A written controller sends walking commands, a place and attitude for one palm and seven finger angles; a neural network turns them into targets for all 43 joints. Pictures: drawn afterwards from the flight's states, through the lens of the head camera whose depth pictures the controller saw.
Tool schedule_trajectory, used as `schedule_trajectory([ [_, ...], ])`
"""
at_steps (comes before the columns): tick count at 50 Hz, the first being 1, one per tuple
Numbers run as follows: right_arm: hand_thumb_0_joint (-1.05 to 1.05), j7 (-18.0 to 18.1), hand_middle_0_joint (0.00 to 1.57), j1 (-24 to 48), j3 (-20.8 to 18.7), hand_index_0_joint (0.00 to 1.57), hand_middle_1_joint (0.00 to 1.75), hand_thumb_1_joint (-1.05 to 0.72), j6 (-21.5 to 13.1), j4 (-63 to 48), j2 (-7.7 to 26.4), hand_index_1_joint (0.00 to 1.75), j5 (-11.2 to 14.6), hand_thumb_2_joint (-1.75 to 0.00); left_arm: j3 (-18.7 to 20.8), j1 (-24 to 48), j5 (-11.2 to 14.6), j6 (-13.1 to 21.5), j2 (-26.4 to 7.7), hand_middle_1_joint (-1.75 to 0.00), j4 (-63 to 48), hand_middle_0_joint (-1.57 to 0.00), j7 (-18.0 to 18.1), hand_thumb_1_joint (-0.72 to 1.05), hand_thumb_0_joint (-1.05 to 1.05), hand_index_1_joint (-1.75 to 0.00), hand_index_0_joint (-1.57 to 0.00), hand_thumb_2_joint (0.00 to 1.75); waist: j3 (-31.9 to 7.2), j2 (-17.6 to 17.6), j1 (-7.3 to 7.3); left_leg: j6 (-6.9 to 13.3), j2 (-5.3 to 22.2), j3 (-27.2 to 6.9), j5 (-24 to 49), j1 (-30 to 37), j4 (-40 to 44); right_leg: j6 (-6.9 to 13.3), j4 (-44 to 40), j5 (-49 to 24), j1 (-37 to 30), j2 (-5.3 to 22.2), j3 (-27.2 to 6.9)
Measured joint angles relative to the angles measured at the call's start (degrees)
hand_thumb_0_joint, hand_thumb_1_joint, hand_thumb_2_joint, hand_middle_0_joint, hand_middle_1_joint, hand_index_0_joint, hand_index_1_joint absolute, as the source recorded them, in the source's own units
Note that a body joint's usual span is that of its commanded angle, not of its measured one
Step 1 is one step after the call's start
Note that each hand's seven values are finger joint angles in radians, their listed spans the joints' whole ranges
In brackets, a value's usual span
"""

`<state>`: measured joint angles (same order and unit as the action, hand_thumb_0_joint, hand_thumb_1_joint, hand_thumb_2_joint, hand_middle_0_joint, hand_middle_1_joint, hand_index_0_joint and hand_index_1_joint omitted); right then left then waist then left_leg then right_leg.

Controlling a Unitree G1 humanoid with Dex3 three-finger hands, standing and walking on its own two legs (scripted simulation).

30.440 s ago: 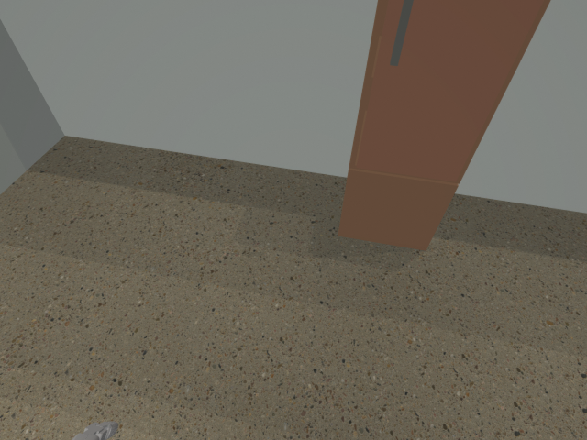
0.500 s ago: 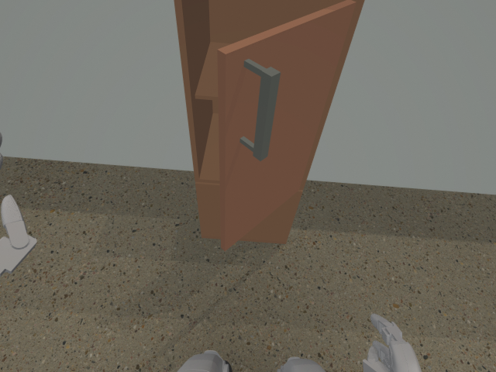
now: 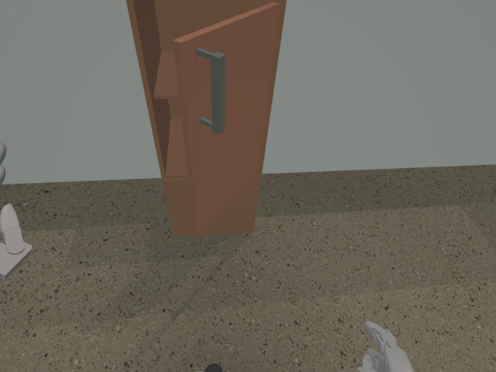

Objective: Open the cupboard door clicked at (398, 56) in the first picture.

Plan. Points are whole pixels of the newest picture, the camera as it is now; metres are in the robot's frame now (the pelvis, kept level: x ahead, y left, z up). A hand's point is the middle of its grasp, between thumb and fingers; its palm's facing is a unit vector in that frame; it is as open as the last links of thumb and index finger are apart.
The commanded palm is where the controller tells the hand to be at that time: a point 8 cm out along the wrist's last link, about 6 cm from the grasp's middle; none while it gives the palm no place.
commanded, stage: stop stepping back and stand still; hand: left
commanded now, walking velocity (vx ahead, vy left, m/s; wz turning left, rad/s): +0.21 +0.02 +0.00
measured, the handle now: (210, 93) +0.61 +0.09 +0.15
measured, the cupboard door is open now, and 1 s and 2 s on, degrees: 47 47 47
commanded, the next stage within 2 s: let the arm hang, fingers relaxed in 0.56 s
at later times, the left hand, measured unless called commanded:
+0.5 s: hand out of the picture +0.14 +0.27 +0.19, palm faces +0.42 -0.75 -0.51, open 7.4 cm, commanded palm +0.08 +0.32 +0.19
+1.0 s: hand out of the picture +0.01 +0.21 -0.16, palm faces +0.15 -0.97 -0.19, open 6.8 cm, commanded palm none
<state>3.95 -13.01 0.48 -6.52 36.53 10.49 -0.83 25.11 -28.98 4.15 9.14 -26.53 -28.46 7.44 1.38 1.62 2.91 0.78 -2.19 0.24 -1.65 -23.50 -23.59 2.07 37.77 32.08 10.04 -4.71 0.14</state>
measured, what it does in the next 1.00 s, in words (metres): steps on the spot: left foot, then left foot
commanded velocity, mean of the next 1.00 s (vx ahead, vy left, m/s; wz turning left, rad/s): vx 0.08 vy -0.01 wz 0.00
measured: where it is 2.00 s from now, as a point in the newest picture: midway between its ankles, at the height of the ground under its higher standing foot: outside the picture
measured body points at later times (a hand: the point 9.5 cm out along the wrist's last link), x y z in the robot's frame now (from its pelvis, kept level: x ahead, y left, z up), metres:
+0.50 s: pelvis -0.06 +0.02 +0.00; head -0.06 +0.02 +0.45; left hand +0.11 +0.31 +0.21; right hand +0.09 -0.20 -0.09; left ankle -0.06 +0.16 -0.73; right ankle -0.04 -0.06 -0.72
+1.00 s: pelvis -0.03 +0.03 +0.01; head +0.00 +0.04 +0.46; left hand +0.01 +0.26 -0.15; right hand +0.04 -0.20 -0.14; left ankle -0.03 +0.14 -0.73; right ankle -0.03 -0.06 -0.73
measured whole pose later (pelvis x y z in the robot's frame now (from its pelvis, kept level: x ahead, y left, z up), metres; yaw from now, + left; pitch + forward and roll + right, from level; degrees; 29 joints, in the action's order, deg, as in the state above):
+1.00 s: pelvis -0.03 +0.03 +0.01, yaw +6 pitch -1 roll +0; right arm 0.9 -12.8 1.2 1.6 55.1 10.1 -1.8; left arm 2.2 -13.7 -0.2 -0.8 -9.3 52.4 1.9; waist 4.4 1.0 0.6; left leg 0.2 1.9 3.6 -15.2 -14.8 -30.6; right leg 2.7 28.8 16.7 11.7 0.5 9.7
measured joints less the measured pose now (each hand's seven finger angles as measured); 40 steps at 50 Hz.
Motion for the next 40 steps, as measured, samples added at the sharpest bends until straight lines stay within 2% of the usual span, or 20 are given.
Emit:
schedule_trajectory([
  [1,0.02,-0.3,0.20,-0.7,-0.1,0.21,0.30,-0.91,0.2,-0.6,0.0,0.30,0.0,-0.90,0.3,-1.3,-0.1,-0.2,-0.4,-0.30,-0.5,-0.21,0.0,0.89,0.01,-0.30,-0.21,0.90,-0.2,0.1,0.42,-0.8,-0.1,0.4,-3.1,-0.7,0.0,0.9,-3.5,-0.4,-0.4,-0.3,0.9],
  [2,0.02,-0.6,0.20,-1.2,-0.3,0.21,0.30,-0.91,0.5,-1.0,0.3,0.30,0.2,-0.90,0.3,-2.6,-0.5,-0.2,-0.5,-0.30,-1.4,-0.21,-0.1,0.89,0.01,-0.30,-0.21,0.90,-0.2,-0.1,0.75,-1.6,-0.4,0.5,-8.6,-2.9,-4.3,1.9,-5.5,-4.6,-0.2,-0.1,1.3],
  [3,0.02,-0.8,0.20,-1.8,-0.6,0.21,0.30,-0.91,1.1,-0.8,0.7,0.30,0.2,-0.90,0.1,-4.2,-0.6,-0.2,-0.5,-0.30,-2.7,-0.21,-0.4,0.89,0.01,-0.30,-0.21,0.90,-0.7,0.1,0.39,-2.3,-0.8,0.3,-12.2,-6.1,-13.1,2.3,-6.3,-9.1,0.6,0.4,1.5],
  [5,0.02,-0.9,0.20,-3.0,-0.8,0.21,0.30,-0.91,2.1,1.2,1.4,0.30,0.1,-0.90,-0.3,-7.0,-0.9,0.6,0.5,-0.30,-4.5,-0.21,-0.8,0.89,0.01,-0.30,-0.21,0.90,-2.7,0.8,-1.67,-2.9,-1.4,0.2,-14.6,-10.7,-30.7,2.8,-7.6,-13.7,2.1,1.7,0.8],
  [7,0.02,-0.3,0.20,-4.2,-0.9,0.21,0.30,-0.91,2.3,2.9,1.8,0.30,0.1,-0.90,-0.6,-7.6,-1.5,2.3,1.8,-0.30,-2.9,-0.21,-0.5,0.89,0.01,-0.30,-0.21,0.90,-4.8,1.3,-3.44,-2.7,0.1,1.1,-14.4,-10.3,-37.2,2.1,-10.1,-16.0,2.5,3.1,0.8],
  [10,0.02,1.1,0.20,-5.5,-1.1,0.21,0.30,-0.91,1.0,4.1,2.7,0.30,0.2,-0.90,-1.3,-3.7,-2.7,3.3,3.6,-0.30,3.0,-0.21,0.7,0.89,0.01,-0.30,-0.21,0.90,-6.2,1.1,-4.32,-1.0,2.6,2.3,-17.1,-3.6,-29.4,1.1,-12.2,-18.4,3.0,4.8,1.7],
  [13,0.02,2.0,0.20,-5.9,-1.4,0.21,0.30,-0.91,-0.6,4.0,3.8,0.30,0.1,-0.90,-2.9,1.2,-3.4,2.2,5.6,-0.30,6.9,-0.21,2.0,0.89,0.01,-0.30,-0.21,0.90,-6.1,0.1,-3.51,0.6,4.2,3.1,-19.9,5.8,-14.5,0.2,-10.5,-18.3,4.1,5.7,3.1],
  [15,0.02,2.1,0.20,-5.3,-1.7,0.21,0.30,-0.91,-1.3,2.8,4.7,0.30,0.0,-0.90,-3.5,2.1,-3.1,1.8,6.4,-0.30,5.9,-0.21,2.4,0.89,0.01,-0.30,-0.21,0.90,-5.3,-1.4,-2.45,1.6,5.2,2.1,-18.0,11.1,-5.6,-0.7,-6.9,-16.9,6.0,5.4,4.2],
  [18,0.02,1.5,0.20,-2.7,-1.6,0.21,0.30,-0.91,-1.3,2.2,2.2,0.30,0.1,-0.90,-2.4,1.3,-3.0,1.8,5.0,-0.30,3.9,-0.20,2.2,0.89,0.01,-0.30,-0.21,0.90,-2.8,1.1,-1.25,-1.1,3.8,2.7,-15.4,11.0,-7.2,-1.6,2.2,-10.0,9.0,5.6,2.1],
  [21,0.02,0.3,0.20,-2.3,-0.9,0.21,0.30,-0.91,-2.3,1.1,-0.3,0.30,0.0,-0.90,-1.4,-0.8,-3.5,2.2,3.3,-0.30,1.4,-0.20,1.6,0.89,0.01,-0.30,-0.21,0.90,-2.1,0.8,-0.48,-1.7,4.2,2.2,-15.0,11.5,-6.3,-1.9,6.9,-8.5,10.6,4.6,2.9],
  [25,0.02,-0.7,0.20,-2.4,0.7,0.21,0.30,-0.91,-1.9,-0.2,-1.7,0.30,0.2,-0.90,0.1,-4.0,-3.2,3.3,1.2,-0.30,-1.1,-0.21,1.5,0.89,0.01,-0.30,-0.21,0.90,-1.4,-1.0,-1.24,-2.6,5.4,1.8,-15.9,10.4,-8.1,-2.1,-2.3,-11.0,6.9,3.7,5.3],
  [26,0.02,-0.8,0.20,-2.2,0.9,0.21,0.30,-0.91,-1.5,-0.3,-1.8,0.30,0.2,-0.90,0.5,-4.1,-3.1,3.6,0.8,-0.30,-1.0,-0.21,1.4,0.89,0.01,-0.30,-0.21,0.90,-1.1,-1.5,-1.69,-2.7,5.6,1.7,-16.9,9.5,-10.0,-1.1,-4.8,-13.7,6.0,3.4,5.3],
  [27,0.02,-0.8,0.20,-1.7,0.9,0.21,0.30,-0.90,-1.0,-0.2,-1.5,0.30,0.3,-0.90,0.4,-3.8,-3.2,3.7,0.9,-0.30,-0.3,-0.21,1.3,0.89,0.01,-0.30,-0.21,0.90,-0.6,-2.6,-2.08,-2.0,6.1,1.3,-18.6,8.3,-12.5,0.4,-4.8,-16.0,6.3,2.8,5.7],
  [29,0.02,-1.1,0.20,-0.6,0.4,0.21,0.30,-0.90,0.2,1.2,-0.7,0.30,0.6,-0.90,-0.6,-2.3,-3.1,3.5,1.9,-0.30,1.5,-0.21,1.1,0.89,0.01,-0.30,-0.21,0.90,-0.2,-3.9,-2.92,-1.0,5.2,-0.2,-22.9,4.7,-21.7,2.3,-3.9,-15.9,6.7,2.4,6.0],
  [31,0.02,-1.3,0.21,0.2,0.0,0.21,0.30,-0.91,1.0,2.5,0.1,0.30,0.7,-0.90,-1.7,-1.6,-2.9,3.4,3.9,-0.30,3.3,-0.21,1.0,0.89,0.01,-0.30,-0.21,0.90,0.2,-4.0,-3.45,-0.9,3.7,-0.2,-22.7,1.7,-29.7,2.6,-5.2,-15.8,5.8,2.7,5.7],
  [33,0.02,-1.0,0.21,0.5,0.0,0.21,0.30,-0.91,1.4,2.7,0.7,0.30,0.7,-0.90,-2.3,-1.8,-2.9,3.3,5.4,-0.30,4.2,-0.21,1.1,0.89,0.01,-0.30,-0.21,0.90,0.7,-3.4,-3.50,-0.9,3.2,1.0,-21.3,1.2,-29.9,2.4,-7.1,-16.6,4.5,3.3,5.2],
  [35,0.02,-3.1,0.20,0.6,-1.4,0.21,0.30,-0.91,0.8,4.6,1.8,0.30,0.7,-0.90,-5.8,2.3,-4.8,2.3,5.8,-0.30,11.8,-0.20,-0.8,0.89,0.01,-0.30,-0.21,0.90,-0.3,-3.4,-2.93,-0.8,3.4,2.7,-21.3,0.6,-25.7,2.0,-7.5,-16.6,4.6,4.5,6.4],
  [37,0.02,-4.3,0.20,0.7,-2.1,0.21,0.30,-0.91,3.7,5.4,3.6,0.30,0.6,-0.90,-10.8,8.3,-5.4,-2.3,7.2,-0.30,24.0,-0.20,-3.3,0.90,0.00,-0.30,-0.20,0.90,-0.8,-4.5,-2.25,-0.8,3.6,3.9,-18.8,1.4,-19.9,1.5,-5.3,-15.1,5.5,5.7,8.2],
  [39,0.01,-4.9,0.20,1.0,-2.1,0.21,0.30,-0.91,5.9,6.1,5.0,0.30,-0.1,-0.90,-15.2,12.6,-5.7,-6.5,9.5,-0.30,37.3,-0.20,-4.8,0.90,0.00,-0.30,-0.20,0.90,-0.8,-6.0,-1.33,0.2,4.2,3.3,-13.0,3.2,-14.4,1.0,-1.8,-12.8,6.8,5.9,9.7],
  [40,0.01,-5.0,0.20,1.3,-2.0,0.21,0.30,-0.91,6.6,7.0,5.2,0.30,-0.5,-0.90,-17.1,14.2,-5.8,-8.1,10.7,-0.30,43.9,-0.19,-5.3,0.90,0.00,-0.29,-0.20,0.90,-0.7,-6.1,-0.85,0.3,4.2,2.8,-14.6,3.4,-14.0,0.8,-0.1,-11.7,7.5,6.1,10.1],
])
